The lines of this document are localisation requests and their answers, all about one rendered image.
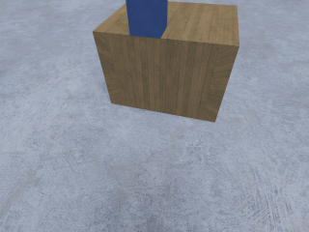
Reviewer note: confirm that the carton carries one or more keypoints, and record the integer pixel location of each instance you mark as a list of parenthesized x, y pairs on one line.
[(147, 18)]

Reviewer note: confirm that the pedestal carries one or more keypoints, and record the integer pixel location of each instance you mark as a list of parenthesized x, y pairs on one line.
[(183, 73)]

